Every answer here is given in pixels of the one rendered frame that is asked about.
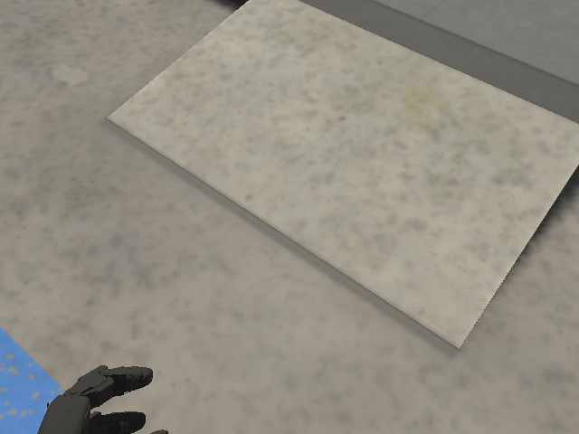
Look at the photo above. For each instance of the left robot hand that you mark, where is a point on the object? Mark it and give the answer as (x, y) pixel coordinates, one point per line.
(70, 413)

